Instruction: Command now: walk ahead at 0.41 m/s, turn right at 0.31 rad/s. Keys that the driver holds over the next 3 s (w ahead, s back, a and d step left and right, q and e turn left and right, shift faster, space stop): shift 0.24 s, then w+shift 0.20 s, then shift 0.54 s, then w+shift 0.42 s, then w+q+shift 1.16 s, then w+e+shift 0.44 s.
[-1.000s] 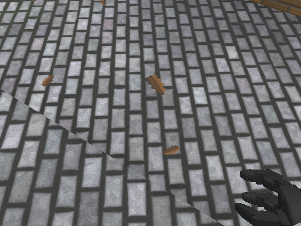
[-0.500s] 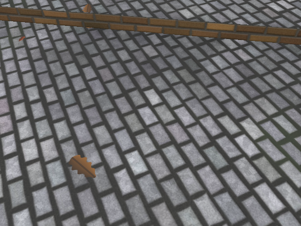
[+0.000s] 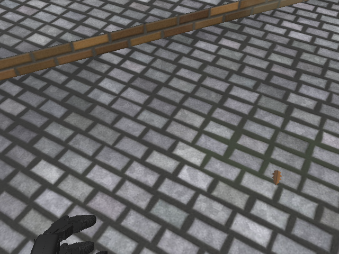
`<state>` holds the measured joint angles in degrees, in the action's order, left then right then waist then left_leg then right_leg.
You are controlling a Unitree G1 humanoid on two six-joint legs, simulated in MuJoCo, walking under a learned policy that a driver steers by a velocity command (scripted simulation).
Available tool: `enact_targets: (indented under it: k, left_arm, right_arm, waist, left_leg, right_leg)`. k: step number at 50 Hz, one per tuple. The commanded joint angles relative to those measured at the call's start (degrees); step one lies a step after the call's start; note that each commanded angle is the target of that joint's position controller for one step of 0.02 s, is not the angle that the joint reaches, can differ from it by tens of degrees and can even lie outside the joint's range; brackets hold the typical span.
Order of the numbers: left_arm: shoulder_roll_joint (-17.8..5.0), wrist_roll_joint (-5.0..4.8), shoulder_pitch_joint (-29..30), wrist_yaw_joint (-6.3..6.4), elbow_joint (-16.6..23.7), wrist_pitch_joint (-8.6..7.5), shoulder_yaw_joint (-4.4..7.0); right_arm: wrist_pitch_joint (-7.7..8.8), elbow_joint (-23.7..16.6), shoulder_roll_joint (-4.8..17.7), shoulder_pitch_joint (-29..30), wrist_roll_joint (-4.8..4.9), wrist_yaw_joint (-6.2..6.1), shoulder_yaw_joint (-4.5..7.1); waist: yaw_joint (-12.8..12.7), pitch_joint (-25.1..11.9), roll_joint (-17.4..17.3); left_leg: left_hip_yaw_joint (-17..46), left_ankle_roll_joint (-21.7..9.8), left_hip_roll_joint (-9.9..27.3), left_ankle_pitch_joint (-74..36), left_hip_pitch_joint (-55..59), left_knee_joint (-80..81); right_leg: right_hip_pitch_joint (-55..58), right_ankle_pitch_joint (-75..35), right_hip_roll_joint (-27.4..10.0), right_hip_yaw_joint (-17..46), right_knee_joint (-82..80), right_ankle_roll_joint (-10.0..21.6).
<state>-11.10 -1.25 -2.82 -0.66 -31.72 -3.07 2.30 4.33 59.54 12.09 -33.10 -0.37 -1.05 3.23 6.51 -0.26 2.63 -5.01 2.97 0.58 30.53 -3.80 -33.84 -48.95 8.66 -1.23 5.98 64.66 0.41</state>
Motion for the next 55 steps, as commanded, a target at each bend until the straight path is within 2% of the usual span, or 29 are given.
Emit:
enact_targets:
  k: [1, 3, 4, 5, 6, 7, 8, 9, 11, 13, 16, 22, 24, 25, 26, 27, 28, 29, 31, 33, 36, 41, 43, 44, 46, 49, 50, 52, 55]
  left_arm:
    - [-3.1, 0.59, 1.6, -1.41, 4.8, -0.73, 1.43]
    - [-6.7, 0.94, -9.2, -1.22, 0.7, -0.4, 3.3]
    - [-10.4, 1.57, -15.1, -0.56, -0.9, 0.27, 4.43]
    - [-13.2, 3.28, -17.2, -0.62, -1.6, 0.21, 3.28]
    - [-8.6, 3.78, -22.2, -1.47, -3.4, 0.27, 2.05]
    - [-7.4, 2.78, -16.0, -1.93, -4.3, 0.09, 1.4]
    - [-6.3, 1.25, -10.9, -1.86, -4.7, -0.03, 1.22]
    - [-5.0, 1.18, -7.6, -1.5, -4.8, -0.17, 0.69]
    - [-5.0, 2.66, -5.0, -1.54, -5.4, -0.17, 0.78]
    - [-6.1, 3.39, -4.7, -0.98, -6.4, 0.1, 1.27]
    - [-12.0, 1.03, -5.8, 0.62, -7.1, 1.3, 3.43]
    - [-12.0, -0.5, -6.0, 1.25, -9.0, 0.31, 3.63]
    - [-9.5, 0.13, -6.6, 1.16, -10.0, 0.78, 2.8]
    - [-6.8, 0.62, -5.7, 1.13, -9.8, 0.81, 1.94]
    - [-2.8, 1.45, -5.4, 1.07, -9.3, 0.41, 0.91]
    - [-6.5, 1.13, -5.9, 1.09, -7.3, -0.66, 1.84]
    - [-10.9, 1.33, -4.6, 1.19, -8.0, -1.22, 2.83]
    - [-11.2, 1.16, -5.0, 0.96, -8.8, -1.08, 3.09]
    - [-9.3, 1.7, -5.7, 1.09, -10.4, -0.13, 2.79]
    - [-5.8, 1.65, -4.7, 0.99, -11.1, 0.51, 1.83]
    - [-4.0, 1.42, -1.3, 0.86, -11.3, 0.89, 0.92]
    - [-6.7, 1.9, -2.0, 0.68, -13.3, 0.65, 1.49]
    - [-12.6, 2.87, -5.9, 1.58, -14.8, 0.77, 2.88]
    - [-10.2, 2.54, -7.4, 1.79, -16.1, 1.46, 2.38]
    - [-6.1, 1.84, -5.0, 1.63, -16.8, 2.69, 1.05]
    - [-7.5, 1.78, 3.3, 1.09, -15.5, 2.84, 1.09]
    - [-9.1, 1.06, 1.7, 1.14, -16.3, 2.99, 1.8]
    - [-11.7, -0.07, -2.4, 1.6, -17.5, 3.08, 2.93]
    - [-11.1, -0.21, -2.9, 1.5, -16.9, 1.33, 3.14]
  right_arm:
    - [2.01, -8.0, 12.7, 13.8, 2.23, -0.83, 1.64]
    - [1.8, -6.4, 12.8, 9.5, 2.21, -0.6, 1.81]
    - [2.02, -6.9, 11.9, 7.5, 0.89, -0.7, 1.81]
    - [2.19, -6.7, 3.6, -3.4, -0.74, 0.66, -1.15]
    - [2.4, -5.0, 7.1, -3.7, 0.28, 1.55, -0.68]
    - [1.54, -7.7, 6.4, 1.6, 1.46, 1.21, -0.63]
    - [0.73, -9.6, 5.4, 6.6, 1.0, 0.11, -0.73]
    - [-0.21, -9.6, 5.8, 9.0, 0.4, -1.05, -0.3]
    - [-1.89, -9.6, 5.8, 7.7, 0.11, -1.54, 0.35]
    - [-2.53, -9.6, 3.2, 7.4, 0.54, -1.37, -0.13]
    - [-2.68, -11.6, 6.1, 15.0, 0.69, -0.52, 0.46]
    - [-0.67, -11.9, 6.7, 20.3, 1.1, 0.48, 0.5]
    - [-0.28, -10.2, 5.8, 17.6, 0.4, 0.35, 0.38]
    - [-0.09, -9.3, 6.6, 14.7, -0.01, 0.24, 0.48]
    - [-0.01, -8.6, 10.3, 10.0, -0.56, 0.02, 0.99]
    - [-0.2, -9.1, 16.5, 10.4, -1.09, 0.52, 2.69]
    - [0.19, -10.3, 13.8, 12.3, -0.59, 0.57, 2.27]
    - [0.36, -11.1, 11.6, 14.5, -0.35, 0.56, 1.64]
    - [-0.03, -12.0, 10.7, 18.5, 0.32, 0.44, 1.29]
    - [-0.44, -11.3, 8.9, 19.7, -0.1, 0.01, 0.63]
    - [-1.04, -9.5, 10.0, 18.1, 0.26, -0.39, 0.86]
    - [-1.43, -6.9, 10.4, 17.3, 1.72, -0.26, 1.0]
    - [-0.6, -6.2, 8.3, 13.2, -0.42, 0.09, 0.49]
    - [-0.44, -4.8, 4.3, 8.5, -0.51, 0.13, -0.74]
    - [-2.09, -5.3, 5.4, 13.5, 0.28, -0.27, -0.74]
    - [-5.08, -4.4, 6.4, 14.0, -0.48, -1.51, -0.61]
    - [-5.38, -3.8, 6.9, 13.2, -0.22, -1.59, -0.46]
    - [-4.82, -3.4, 7.9, 12.9, 0.82, -1.25, 0.0]
    - [-1.96, -2.9, 5.7, 13.0, 1.03, -0.43, -0.26]
  waist:
    - [-8.5, 1.9, -8.7]
    - [-13.4, -4.3, -9.3]
    - [-15.0, -8.0, -7.6]
    - [-9.7, -20.9, 9.2]
    - [-13.6, -33.1, 3.8]
    - [-10.8, -24.3, 1.7]
    - [-9.1, -15.8, -2.1]
    - [-7.6, -10.7, -3.3]
    - [-4.2, -8.2, -1.8]
    - [-2.7, -10.3, 1.7]
    - [-4.8, -8.2, 7.2]
    - [-3.9, -3.6, 3.4]
    - [-2.3, -2.9, 0.5]
    - [-1.4, -2.5, -2.5]
    - [-1.3, -3.5, -13.0]
    - [-2.9, 0.2, -21.3]
    - [-2.5, 1.3, -14.2]
    - [-3.8, 0.5, -11.6]
    - [-5.3, -0.8, -10.5]
    - [-6.3, -2.2, -9.5]
    - [-5.2, -3.5, -11.0]
    - [-6.5, -4.1, -9.3]
    - [-5.1, -9.5, -2.1]
    - [-4.5, -15.5, 3.7]
    - [-5.2, -11.6, 4.8]
    - [-3.0, -4.0, 3.3]
    - [-3.6, -4.7, 3.8]
    - [-5.2, -1.6, 4.1]
    - [-4.4, 1.7, 5.5]
  left_leg:
    - [6.7, -8.5, 10.1, -55.4, -17.4, 15.9]
    - [3.8, -5.9, 8.8, -67.2, -8.7, -0.1]
    - [1.4, -3.4, 6.5, -55.0, -16.7, -14.3]
    - [3.5, 0.8, -0.1, 7.1, -30.0, -43.5]
    - [16.0, 0.6, -0.3, 7.6, -26.2, -47.7]
    - [14.0, 1.4, 2.0, 5.0, -29.1, -46.5]
    - [11.0, 1.6, 3.3, 0.9, -31.8, -41.3]
    - [10.1, 1.8, 4.2, -1.3, -32.3, -37.7]
    - [10.0, 1.4, 4.9, -5.1, -23.6, -29.2]
    - [8.6, 1.2, 4.5, -7.2, -16.8, -18.9]
    - [6.3, -1.3, 2.9, -11.1, -17.5, -13.5]
    - [4.9, -5.6, 2.4, -16.0, -12.1, -0.8]
    - [3.3, -6.4, 0.6, -15.3, -5.7, 6.6]
    - [7.4, -7.4, 3.7, -14.3, -1.1, 10.8]
    - [20.6, -10.1, 13.9, -16.3, 5.2, 16.5]
    - [35.5, -16.7, 22.5, -15.4, 6.4, 20.7]
    - [35.8, -17.8, 22.5, -18.1, 5.2, 20.1]
    - [30.8, -16.1, 20.2, -25.2, 5.1, 19.0]
    - [22.2, -13.7, 16.7, -40.4, 2.9, 18.8]
    - [13.4, -11.6, 12.2, -51.9, -2.4, 18.1]
    - [7.9, -10.5, 9.3, -56.7, -5.4, 16.5]
    - [10.4, -9.8, 9.6, -50.0, -2.8, 11.9]
    - [7.9, -5.3, 4.3, -36.3, -10.0, 5.1]
    - [6.6, -2.5, 2.8, -23.1, -15.1, 1.3]
    - [6.5, -0.7, 2.1, -7.3, -16.1, -0.3]
    - [5.9, -1.3, 1.8, -13.7, -9.5, 8.7]
    - [3.9, -2.0, 0.8, -11.3, -8.8, 8.2]
    - [2.4, -4.5, 0.0, -1.2, -14.1, 3.4]
    - [3.7, -9.8, 1.4, -4.9, -10.5, 4.5]
  right_leg:
    - [29.7, -8.1, 4.3, -7.4, -20.6, 1.1]
    - [42.2, -16.4, 7.3, -9.1, -33.6, 5.1]
    - [55.6, -36.4, 2.5, -2.0, -31.9, 7.1]
    - [71.8, -70.5, -20.9, 24.5, -27.8, 21.0]
    - [70.6, -68.8, -20.8, 31.4, -31.3, 23.5]
    - [63.0, -61.8, -18.1, 23.9, -32.8, 21.8]
    - [54.3, -53.5, -14.6, 19.2, -35.4, 18.7]
    - [47.6, -48.9, -12.8, 16.1, -37.6, 17.2]
    - [35.7, -43.6, -10.1, 11.6, -41.1, 15.1]
    - [30.3, -34.5, -9.2, 8.1, -44.0, 14.9]
    - [26.5, 17.0, -9.5, 14.0, -54.0, 14.3]
    - [23.7, 23.9, -10.3, 13.9, -55.2, 10.6]
    - [22.1, 21.1, -6.0, 9.0, -49.0, 8.6]
    - [18.8, 17.0, -2.8, 5.7, -41.3, 6.6]
    - [11.4, 15.5, 3.7, -2.6, -22.9, 2.7]
    - [-0.4, 22.0, 5.5, -5.7, -17.0, 2.1]
    - [-1.9, 20.0, 1.8, -2.1, -10.9, 1.6]
    - [-1.4, 16.1, 0.9, -1.3, -9.3, 1.3]
    - [2.8, 10.8, -0.7, -2.9, -10.9, -0.2]
    - [12.2, 4.1, 0.1, -5.0, -16.8, -1.2]
    - [22.8, -3.0, 1.9, -7.1, -27.3, -1.3]
    - [32.9, -10.9, 2.4, -6.9, -41.7, 2.1]
    - [50.3, -42.0, -6.1, 0.5, -37.4, 6.3]
    - [58.7, -45.1, -10.9, 4.3, -34.5, 12.3]
    - [51.4, -29.2, -12.6, 8.7, -39.1, 13.8]
    - [37.5, -8.4, -6.6, 4.1, -41.9, 7.9]
    - [37.2, 5.5, -4.7, 3.1, -42.9, 6.7]
    - [36.4, 32.1, -5.9, 7.2, -47.4, 7.4]
    - [31.5, 37.0, -10.0, 16.6, -53.2, 9.8]
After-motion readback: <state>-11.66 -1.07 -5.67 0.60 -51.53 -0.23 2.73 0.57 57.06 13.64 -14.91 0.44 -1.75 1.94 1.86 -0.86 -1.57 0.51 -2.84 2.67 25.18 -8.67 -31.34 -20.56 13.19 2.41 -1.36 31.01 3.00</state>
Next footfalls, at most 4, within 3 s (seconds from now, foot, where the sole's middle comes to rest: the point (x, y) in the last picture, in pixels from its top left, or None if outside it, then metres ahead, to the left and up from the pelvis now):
0.08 right None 0.25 -0.11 -0.74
0.50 left None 0.25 0.13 -0.74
0.84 right None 0.41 -0.11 -0.74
1.46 right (209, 214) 0.64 -0.19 -0.74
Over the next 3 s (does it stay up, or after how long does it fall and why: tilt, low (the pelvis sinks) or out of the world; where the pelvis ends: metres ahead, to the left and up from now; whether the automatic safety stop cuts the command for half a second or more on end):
stays up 1.51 0.45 0.03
